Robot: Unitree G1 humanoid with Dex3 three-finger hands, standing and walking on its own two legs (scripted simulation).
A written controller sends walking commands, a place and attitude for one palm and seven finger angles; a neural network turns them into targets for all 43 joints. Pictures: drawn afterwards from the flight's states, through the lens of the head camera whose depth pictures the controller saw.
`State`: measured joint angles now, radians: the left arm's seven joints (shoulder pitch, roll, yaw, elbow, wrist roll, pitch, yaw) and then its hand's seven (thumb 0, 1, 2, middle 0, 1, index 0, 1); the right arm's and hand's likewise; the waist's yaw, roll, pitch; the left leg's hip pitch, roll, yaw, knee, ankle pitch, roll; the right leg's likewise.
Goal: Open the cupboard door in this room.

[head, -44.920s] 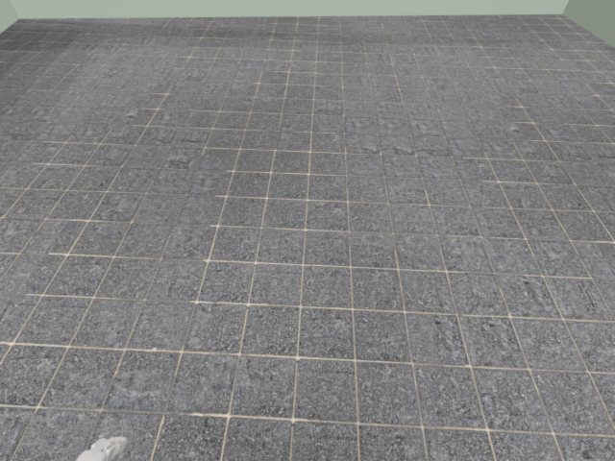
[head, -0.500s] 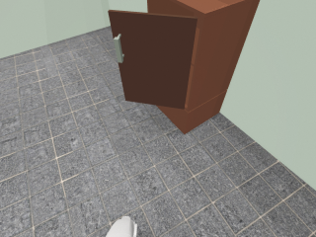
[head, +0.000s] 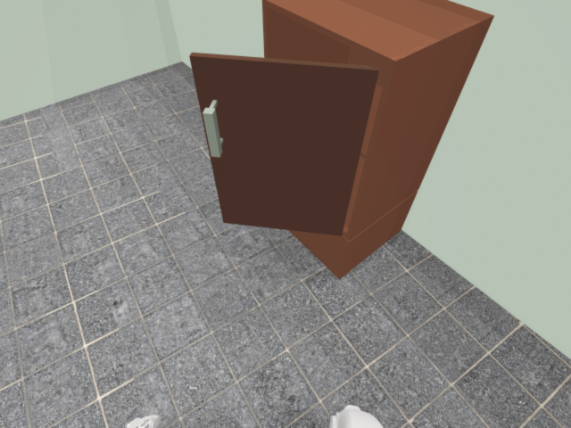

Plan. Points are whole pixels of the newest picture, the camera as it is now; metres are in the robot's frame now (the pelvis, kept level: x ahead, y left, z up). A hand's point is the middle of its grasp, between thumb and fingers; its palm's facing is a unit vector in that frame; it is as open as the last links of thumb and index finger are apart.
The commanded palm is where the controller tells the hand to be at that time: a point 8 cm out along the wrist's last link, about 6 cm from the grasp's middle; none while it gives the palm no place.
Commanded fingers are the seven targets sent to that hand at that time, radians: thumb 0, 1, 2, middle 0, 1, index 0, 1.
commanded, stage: take the last steps up to it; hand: left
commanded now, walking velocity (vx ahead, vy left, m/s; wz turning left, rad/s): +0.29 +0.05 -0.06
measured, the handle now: (215, 128) +0.78 +0.23 -0.05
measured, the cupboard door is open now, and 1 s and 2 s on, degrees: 43 43 43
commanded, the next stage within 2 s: come to a stop and stand still in 0.30 s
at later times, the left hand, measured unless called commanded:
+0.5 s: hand (179, 414) +0.17 +0.19 -0.18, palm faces +0.08 -0.98 -0.19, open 7.2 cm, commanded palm none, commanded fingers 0.00 0.90 0.90 -0.20 -0.30 -0.20 -0.30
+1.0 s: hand (188, 409) +0.18 +0.17 -0.17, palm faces +0.03 -0.96 -0.27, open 7.4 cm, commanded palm none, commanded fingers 0.00 0.90 0.90 -0.20 -0.30 -0.20 -0.30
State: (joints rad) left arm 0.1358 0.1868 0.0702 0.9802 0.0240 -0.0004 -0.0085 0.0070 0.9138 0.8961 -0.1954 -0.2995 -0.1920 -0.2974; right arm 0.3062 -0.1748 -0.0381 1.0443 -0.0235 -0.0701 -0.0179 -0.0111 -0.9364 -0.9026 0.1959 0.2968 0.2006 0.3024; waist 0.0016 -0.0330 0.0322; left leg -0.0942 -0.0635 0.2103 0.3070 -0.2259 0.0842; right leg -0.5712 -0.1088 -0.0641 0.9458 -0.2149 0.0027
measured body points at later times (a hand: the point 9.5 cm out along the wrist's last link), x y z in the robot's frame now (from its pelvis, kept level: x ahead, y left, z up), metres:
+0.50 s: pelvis +0.16 +0.00 +0.00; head +0.18 +0.02 +0.44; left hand +0.17 +0.24 -0.17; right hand +0.20 -0.24 -0.15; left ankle +0.24 +0.12 -0.73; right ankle +0.13 -0.12 -0.74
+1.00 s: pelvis +0.13 -0.03 -0.01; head +0.13 -0.04 +0.44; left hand +0.18 +0.22 -0.15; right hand +0.17 -0.28 -0.17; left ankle +0.22 +0.11 -0.72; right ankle +0.11 -0.14 -0.74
